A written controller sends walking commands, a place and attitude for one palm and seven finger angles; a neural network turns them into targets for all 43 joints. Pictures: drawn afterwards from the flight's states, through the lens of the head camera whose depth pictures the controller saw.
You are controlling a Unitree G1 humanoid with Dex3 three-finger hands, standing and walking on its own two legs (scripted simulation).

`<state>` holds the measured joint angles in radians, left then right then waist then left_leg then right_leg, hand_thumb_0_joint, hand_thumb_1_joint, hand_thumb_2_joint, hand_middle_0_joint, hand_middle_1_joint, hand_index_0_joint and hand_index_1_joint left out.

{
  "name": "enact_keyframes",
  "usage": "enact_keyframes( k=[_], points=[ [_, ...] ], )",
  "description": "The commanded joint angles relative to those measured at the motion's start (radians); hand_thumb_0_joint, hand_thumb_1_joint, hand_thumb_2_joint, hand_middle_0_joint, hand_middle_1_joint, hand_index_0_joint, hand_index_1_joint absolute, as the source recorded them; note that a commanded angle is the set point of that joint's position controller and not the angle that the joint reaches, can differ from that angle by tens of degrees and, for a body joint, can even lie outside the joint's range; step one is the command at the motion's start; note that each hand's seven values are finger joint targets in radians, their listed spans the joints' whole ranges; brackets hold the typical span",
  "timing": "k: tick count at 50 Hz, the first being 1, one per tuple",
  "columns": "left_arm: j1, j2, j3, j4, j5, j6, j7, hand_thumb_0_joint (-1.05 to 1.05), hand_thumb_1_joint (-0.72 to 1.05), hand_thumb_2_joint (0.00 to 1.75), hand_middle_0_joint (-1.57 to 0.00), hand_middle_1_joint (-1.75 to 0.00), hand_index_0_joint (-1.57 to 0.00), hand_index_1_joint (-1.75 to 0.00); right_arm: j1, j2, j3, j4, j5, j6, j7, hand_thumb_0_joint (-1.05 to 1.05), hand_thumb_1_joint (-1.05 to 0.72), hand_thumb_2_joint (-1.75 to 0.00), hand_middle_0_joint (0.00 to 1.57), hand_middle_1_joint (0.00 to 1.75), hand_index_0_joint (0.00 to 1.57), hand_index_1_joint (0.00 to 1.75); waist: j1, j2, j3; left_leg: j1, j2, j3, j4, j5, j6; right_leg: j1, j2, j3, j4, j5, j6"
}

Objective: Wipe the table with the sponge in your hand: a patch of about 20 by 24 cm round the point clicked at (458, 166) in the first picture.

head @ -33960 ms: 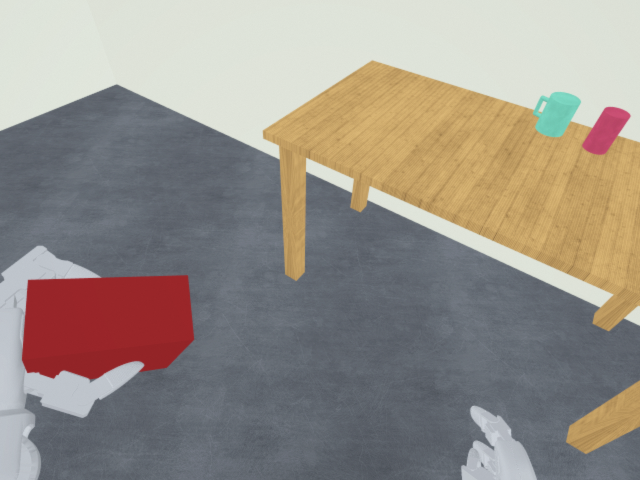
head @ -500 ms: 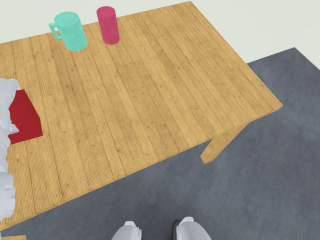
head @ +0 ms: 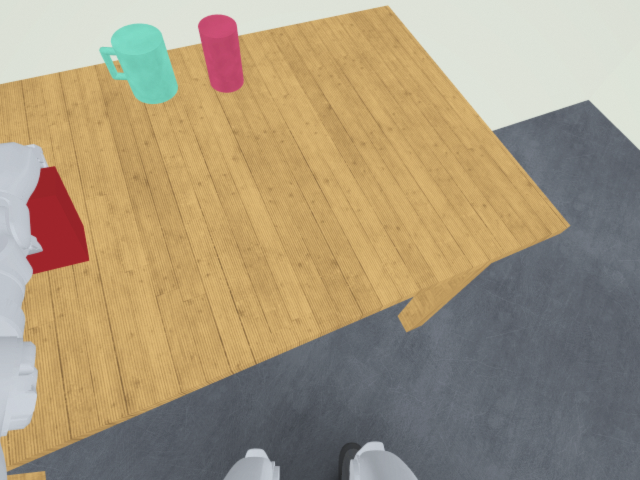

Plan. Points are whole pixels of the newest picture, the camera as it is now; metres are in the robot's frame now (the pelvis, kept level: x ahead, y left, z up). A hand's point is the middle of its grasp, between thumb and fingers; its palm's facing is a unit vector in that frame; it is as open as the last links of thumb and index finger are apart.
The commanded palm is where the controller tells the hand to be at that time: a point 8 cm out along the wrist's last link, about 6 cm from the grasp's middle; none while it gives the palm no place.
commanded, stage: slide across to the middle lane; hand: left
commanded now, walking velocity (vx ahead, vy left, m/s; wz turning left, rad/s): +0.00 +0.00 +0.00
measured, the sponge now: (24, 237) +0.41 +0.40 -0.03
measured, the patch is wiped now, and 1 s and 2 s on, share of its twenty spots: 0.50 0.60 0.85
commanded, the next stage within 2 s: wipe back along the middle lane in 0.36 s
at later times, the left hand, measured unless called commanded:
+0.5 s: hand (76, 182) +0.47 +0.32 +0.02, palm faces -0.16 +0.01 -0.99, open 10.3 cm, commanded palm +0.45 +0.29 +0.06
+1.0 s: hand (84, 211) +0.43 +0.30 +0.02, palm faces -0.10 +0.01 -0.99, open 10.3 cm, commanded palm +0.39 +0.28 +0.04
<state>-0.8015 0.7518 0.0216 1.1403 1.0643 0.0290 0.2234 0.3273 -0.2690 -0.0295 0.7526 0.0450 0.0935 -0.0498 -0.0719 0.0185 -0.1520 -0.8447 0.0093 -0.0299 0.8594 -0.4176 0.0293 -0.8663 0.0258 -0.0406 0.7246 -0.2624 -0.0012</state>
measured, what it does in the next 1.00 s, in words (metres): stands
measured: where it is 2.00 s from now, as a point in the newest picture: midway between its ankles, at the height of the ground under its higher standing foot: outside the picture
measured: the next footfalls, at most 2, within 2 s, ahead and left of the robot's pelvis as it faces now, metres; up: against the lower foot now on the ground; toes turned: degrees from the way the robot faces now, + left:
none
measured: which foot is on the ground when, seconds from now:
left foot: down 0.00-1.00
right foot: down 0.00-1.00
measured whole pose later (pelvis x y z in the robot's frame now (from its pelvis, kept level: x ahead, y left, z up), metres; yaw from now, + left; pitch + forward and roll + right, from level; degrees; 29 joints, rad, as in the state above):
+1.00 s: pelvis +0.02 +0.00 +0.02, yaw +0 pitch +17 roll -2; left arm -0.63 0.46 -0.05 1.01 1.04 0.20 0.37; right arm 0.25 -0.26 -0.05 0.76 0.05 0.11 0.00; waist -0.03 0.02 -0.16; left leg -0.60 0.00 0.00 0.69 -0.39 0.03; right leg -0.65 0.02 -0.01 0.60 -0.25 0.01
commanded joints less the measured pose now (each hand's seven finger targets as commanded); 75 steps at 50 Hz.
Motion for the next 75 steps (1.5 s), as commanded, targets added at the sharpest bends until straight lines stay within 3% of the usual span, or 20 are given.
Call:
enact_keyframes(
  k=[1,3,6,9,12,13,16,18,20,23,25,28,38,42,46,48,56,67,68,75],
  points=[
    [-0.33,0.016,-0.051,-0.146,-0.018,-0.012,0.03,0.0,0.1,1.3,-1.2,-1.6,-1.2,-1.6,0.12,-0.17,-0.061,-0.024,-0.005,-0.011,-0.011,0.0,-0.9,-0.9,0.2,0.3,0.2,0.3,-0.07,0.099,-0.308,0.339,0.019,-0.031,-0.138,0.325,-0.011,0.158,0.028,0.003,-0.091,0.114,-0.063],
    [-0.349,0.044,-0.022,-0.15,-0.025,-0.002,0.033,0.0,0.1,1.3,-1.2,-1.6,-1.2,-1.6,0.123,-0.173,-0.062,-0.014,-0.008,-0.011,-0.012,0.0,-0.9,-0.9,0.2,0.3,0.2,0.3,-0.064,0.103,-0.324,0.357,0.019,-0.029,-0.145,0.37,-0.013,0.192,0.026,0.006,-0.098,0.152,-0.064],
    [-0.349,0.013,-0.043,-0.123,-0.032,0.021,0.035,0.0,0.1,1.3,-1.2,-1.6,-1.2,-1.6,0.114,-0.168,-0.058,-0.007,-0.005,-0.012,-0.011,0.0,-0.9,-0.9,0.2,0.3,0.2,0.3,-0.072,0.056,-0.294,0.332,0.014,-0.02,-0.163,0.35,-0.006,0.234,0.023,0.009,-0.118,0.164,-0.059],
    [-0.328,0.063,-0.006,-0.106,-0.018,0.035,0.031,0.0,0.1,1.3,-1.2,-1.6,-1.2,-1.6,0.118,-0.173,-0.055,-0.003,-0.007,-0.008,-0.009,0.0,-0.9,-0.9,0.2,0.3,0.2,0.3,-0.051,0.058,-0.325,0.346,0.011,-0.017,-0.171,0.423,-0.01,0.287,0.02,0.01,-0.111,0.234,-0.062],
    [-0.329,-0.001,-0.035,-0.131,-0.011,0.041,0.03,0.0,0.1,1.3,-1.2,-1.6,-1.2,-1.6,0.103,-0.166,-0.058,-0.002,-0.009,-0.009,-0.001,0.0,-0.9,-0.9,0.2,0.3,0.2,0.3,-0.045,0.113,-0.321,0.396,0.019,-0.016,-0.174,0.512,-0.021,0.276,0.019,0.011,-0.113,0.276,-0.068],
    [-0.31,0.015,-0.024,-0.117,-0.003,0.045,0.032,0.0,0.1,1.3,-1.2,-1.6,-1.2,-1.6,0.114,-0.169,-0.06,-0.002,-0.012,-0.006,0.001,0.0,-0.9,-0.9,0.2,0.3,0.2,0.3,-0.04,0.092,-0.333,0.406,0.019,-0.023,-0.167,0.546,-0.026,0.283,0.022,0.005,-0.107,0.286,-0.068],
    [-0.294,-0.08,-0.065,-0.14,-0.024,0.045,0.041,0.0,0.1,1.3,-1.2,-1.6,-1.2,-1.6,0.106,-0.159,-0.069,-0.005,-0.016,-0.004,0.01,0.0,-0.9,-0.9,0.2,0.3,0.2,0.3,-0.044,0.071,-0.349,0.427,0.025,-0.017,-0.162,0.59,-0.03,0.293,0.022,0.003,-0.111,0.326,-0.062],
    [-0.292,-0.064,-0.037,-0.154,-0.037,0.042,0.049,0.0,0.1,1.3,-1.2,-1.6,-1.2,-1.6,0.106,-0.162,-0.073,-0.004,-0.019,-0.002,0.011,0.0,-0.9,-0.9,0.2,0.3,0.2,0.3,-0.037,0.065,-0.393,0.44,0.026,-0.014,-0.156,0.639,-0.03,0.329,0.02,0.009,-0.103,0.382,-0.061],
    [-0.272,-0.095,-0.053,-0.13,-0.036,0.059,0.062,0.0,0.1,1.3,-1.2,-1.6,-1.2,-1.6,0.099,-0.158,-0.073,0.0,-0.016,0.0,0.017,0.0,-0.9,-0.9,0.2,0.3,0.2,0.3,-0.04,0.03,-0.369,0.415,0.022,-0.009,-0.162,0.622,-0.028,0.345,0.016,0.01,-0.109,0.401,-0.057],
    [-0.294,-0.029,-0.008,-0.125,-0.01,0.087,0.083,0.0,0.1,1.3,-1.2,-1.6,-1.2,-1.6,0.096,-0.168,-0.071,0.007,-0.019,0.003,0.021,0.0,-0.9,-0.9,0.2,0.3,0.2,0.3,-0.028,0.039,-0.372,0.402,0.018,-0.003,-0.17,0.633,-0.024,0.384,0.01,0.016,-0.104,0.443,-0.061],
    [-0.233,-0.069,-0.03,-0.101,-0.005,0.11,0.088,0.0,0.1,1.3,-1.2,-1.6,-1.2,-1.6,0.083,-0.162,-0.069,-0.001,-0.015,0.005,0.027,0.0,-0.9,-0.9,0.2,0.3,0.2,0.3,-0.019,0.019,-0.356,0.384,0.011,0.006,-0.179,0.617,-0.019,0.407,0.007,0.016,-0.111,0.456,-0.059],
    [-0.173,-0.046,0.0,-0.111,-0.012,0.12,0.089,0.0,0.1,1.3,-1.2,-1.6,-1.2,-1.6,0.074,-0.166,-0.069,-0.01,-0.017,0.004,0.033,0.0,-0.9,-0.9,0.2,0.3,0.2,0.3,0.004,0.019,-0.384,0.385,0.007,0.013,-0.183,0.623,-0.011,0.462,0.0,0.025,-0.112,0.499,-0.059],
    [-0.026,-0.132,-0.05,-0.142,-0.013,0.143,0.082,0.0,0.1,1.3,-1.2,-1.6,-1.2,-1.6,0.025,-0.16,-0.068,-0.044,-0.007,0.001,0.038,0.0,-0.9,-0.9,0.2,0.3,0.2,0.3,0.024,0.014,-0.306,0.383,0.001,0.018,-0.215,0.572,-0.004,0.461,-0.002,0.019,-0.131,0.448,-0.06],
    [0.033,-0.125,-0.023,-0.142,-0.02,0.152,0.092,0.0,0.1,1.3,-1.2,-1.6,-1.2,-1.6,-0.001,-0.161,-0.067,-0.054,-0.003,0.002,0.039,0.0,-0.9,-0.9,0.2,0.3,0.2,0.3,0.042,-0.013,-0.286,0.363,-0.002,0.014,-0.231,0.522,-0.005,0.469,-0.005,0.018,-0.136,0.408,-0.066],
    [0.017,-0.206,-0.094,-0.139,-0.017,0.168,0.101,0.0,0.1,1.3,-1.2,-1.6,-1.2,-1.6,-0.021,-0.154,-0.065,-0.065,0.0,-0.002,0.037,0.0,-0.9,-0.9,0.2,0.3,0.2,0.3,0.028,-0.019,-0.217,0.363,0.002,0.013,-0.246,0.43,-0.007,0.404,-0.001,0.005,-0.149,0.296,-0.066],
    [0.045,-0.184,-0.067,-0.149,-0.02,0.171,0.107,0.0,0.1,1.3,-1.2,-1.6,-1.2,-1.6,-0.024,-0.155,-0.067,-0.07,-0.001,-0.004,0.035,0.0,-0.9,-0.9,0.2,0.3,0.2,0.3,0.045,-0.003,-0.25,0.381,0.001,0.009,-0.245,0.46,-0.01,0.419,-0.001,0.006,-0.14,0.303,-0.07],
    [0.049,-0.28,-0.135,-0.156,-0.029,0.204,0.113,0.0,0.1,1.3,-1.2,-1.6,-1.2,-1.6,-0.065,-0.142,-0.058,-0.09,0.003,-0.008,0.031,0.0,-0.9,-0.9,0.2,0.3,0.2,0.3,0.04,-0.024,-0.217,0.374,0.003,0.009,-0.257,0.377,-0.012,0.386,0.0,0.002,-0.149,0.224,-0.07],
    [0.213,-0.347,-0.143,-0.273,-0.062,0.254,0.115,0.0,0.1,1.3,-1.2,-1.6,-1.2,-1.6,-0.129,-0.134,-0.057,-0.122,0.008,-0.003,0.033,0.0,-0.9,-0.9,0.2,0.3,0.2,0.3,0.074,-0.06,-0.231,0.4,0.007,-0.001,-0.25,0.471,-0.019,0.434,0.0,0.004,-0.135,0.295,-0.074],
    [0.227,-0.387,-0.183,-0.296,-0.066,0.26,0.112,0.0,0.1,1.3,-1.2,-1.6,-1.2,-1.6,-0.133,-0.13,-0.056,-0.128,0.007,-0.003,0.034,0.0,-0.9,-0.9,0.2,0.3,0.2,0.3,0.069,-0.056,-0.227,0.411,0.006,0.002,-0.247,0.485,-0.018,0.438,0.0,0.0,-0.134,0.306,-0.071],
    [0.263,-0.355,-0.17,-0.328,-0.065,0.318,0.098,0.0,0.1,1.3,-1.2,-1.6,-1.2,-1.6,-0.174,-0.132,-0.044,-0.139,0.014,0.002,0.021,0.0,-0.9,-0.9,0.2,0.3,0.2,0.3,0.077,-0.092,-0.174,0.396,-0.01,0.007,-0.272,0.394,-0.011,0.468,-0.005,0.003,-0.151,0.279,-0.072]
  ],
)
